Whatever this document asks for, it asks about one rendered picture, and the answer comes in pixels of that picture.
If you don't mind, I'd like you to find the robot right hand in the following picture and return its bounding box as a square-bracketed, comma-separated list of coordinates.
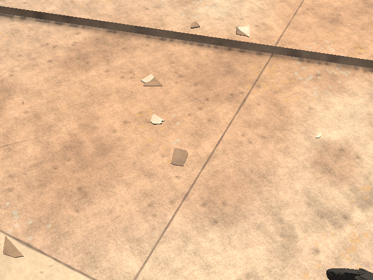
[326, 268, 373, 280]

